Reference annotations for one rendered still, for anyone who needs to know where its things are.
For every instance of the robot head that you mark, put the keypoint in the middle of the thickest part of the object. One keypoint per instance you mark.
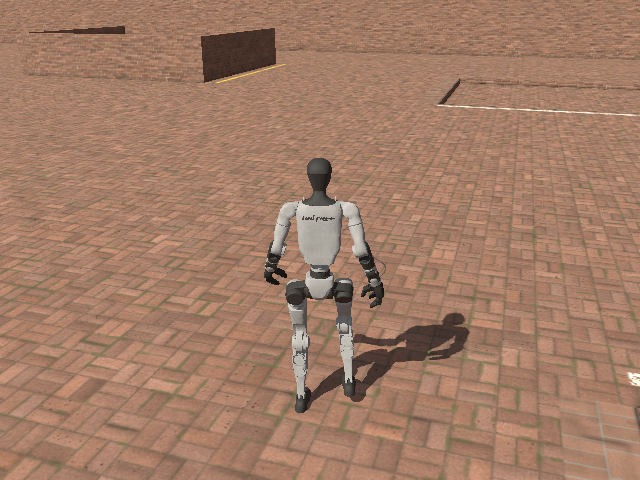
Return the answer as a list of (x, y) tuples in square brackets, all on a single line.
[(319, 173)]

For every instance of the robot left upper arm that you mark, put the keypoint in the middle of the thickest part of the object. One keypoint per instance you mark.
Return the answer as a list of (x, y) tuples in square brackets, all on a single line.
[(282, 227)]

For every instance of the robot right foot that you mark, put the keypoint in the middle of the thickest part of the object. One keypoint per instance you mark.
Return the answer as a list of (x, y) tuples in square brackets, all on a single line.
[(349, 388)]

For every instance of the robot right forearm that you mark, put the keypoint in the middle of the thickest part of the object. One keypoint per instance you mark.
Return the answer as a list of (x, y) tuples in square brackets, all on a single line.
[(369, 268)]

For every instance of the robot left forearm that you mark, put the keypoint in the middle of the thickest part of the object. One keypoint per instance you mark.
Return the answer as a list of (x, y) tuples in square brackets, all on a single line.
[(272, 260)]

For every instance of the robot left hand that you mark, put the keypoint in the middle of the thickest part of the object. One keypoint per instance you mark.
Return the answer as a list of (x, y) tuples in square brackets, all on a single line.
[(270, 279)]

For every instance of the robot right upper arm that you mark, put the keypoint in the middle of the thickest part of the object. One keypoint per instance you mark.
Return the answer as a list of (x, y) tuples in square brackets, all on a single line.
[(351, 211)]

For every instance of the robot right hand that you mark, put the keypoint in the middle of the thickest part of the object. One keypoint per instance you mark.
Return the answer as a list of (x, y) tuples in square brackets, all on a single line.
[(378, 292)]

